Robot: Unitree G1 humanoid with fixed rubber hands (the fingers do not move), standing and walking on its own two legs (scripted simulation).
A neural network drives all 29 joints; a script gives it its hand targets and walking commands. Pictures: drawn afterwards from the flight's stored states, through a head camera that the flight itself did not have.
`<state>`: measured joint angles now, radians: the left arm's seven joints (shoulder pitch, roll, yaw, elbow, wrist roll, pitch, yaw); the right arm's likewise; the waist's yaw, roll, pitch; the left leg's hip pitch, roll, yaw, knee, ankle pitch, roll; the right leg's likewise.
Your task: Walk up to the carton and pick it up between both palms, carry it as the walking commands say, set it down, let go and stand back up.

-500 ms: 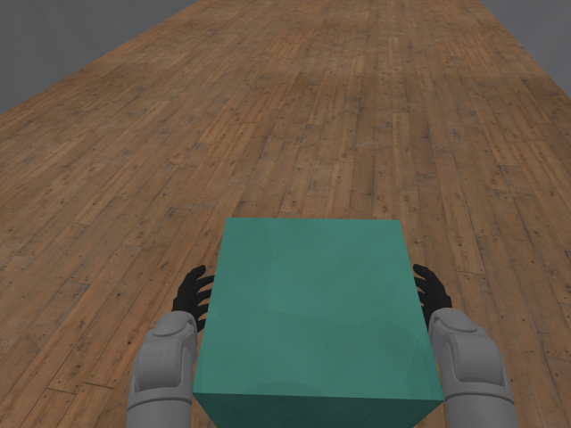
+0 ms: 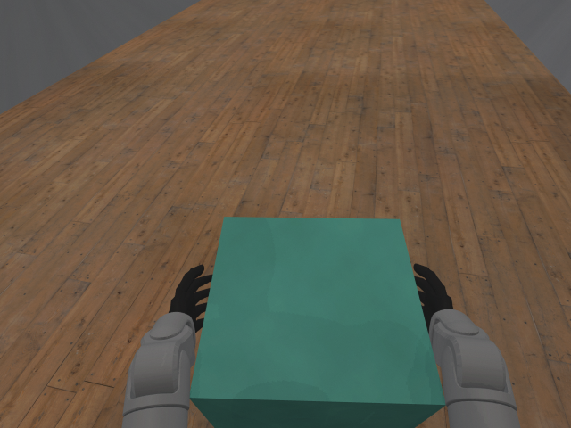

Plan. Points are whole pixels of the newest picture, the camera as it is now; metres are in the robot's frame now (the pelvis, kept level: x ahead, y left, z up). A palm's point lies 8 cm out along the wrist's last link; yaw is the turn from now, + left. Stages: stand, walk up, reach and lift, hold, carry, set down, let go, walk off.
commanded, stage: carry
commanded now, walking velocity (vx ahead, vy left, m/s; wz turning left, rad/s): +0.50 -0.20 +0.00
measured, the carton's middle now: (308, 338) +0.28 +0.00 -0.03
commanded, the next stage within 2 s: none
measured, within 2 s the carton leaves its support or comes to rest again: neither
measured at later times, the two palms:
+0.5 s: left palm (256, 227) +0.41 +0.07 +0.10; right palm (476, 227) +0.40 -0.27 +0.08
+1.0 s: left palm (314, 144) +0.73 -0.04 +0.05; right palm (462, 152) +0.71 -0.39 +0.02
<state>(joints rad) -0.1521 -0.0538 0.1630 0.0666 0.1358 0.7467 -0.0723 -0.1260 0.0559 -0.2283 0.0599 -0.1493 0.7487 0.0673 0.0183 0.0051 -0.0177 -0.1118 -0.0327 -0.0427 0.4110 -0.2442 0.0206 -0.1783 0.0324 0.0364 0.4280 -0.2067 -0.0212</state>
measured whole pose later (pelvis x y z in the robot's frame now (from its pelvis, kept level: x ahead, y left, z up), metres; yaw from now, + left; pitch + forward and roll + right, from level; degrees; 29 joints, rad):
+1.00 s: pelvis +0.46 -0.20 -0.05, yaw -1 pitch +4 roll +5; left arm -0.12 -0.05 0.18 -0.36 -0.01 1.17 0.02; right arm -0.05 0.10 -0.19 -0.40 -0.04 1.16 -0.05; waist 0.02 -0.03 -0.10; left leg -0.57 -0.06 0.33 0.55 -0.07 0.05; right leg 0.22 0.05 -0.12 0.34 -0.57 -0.08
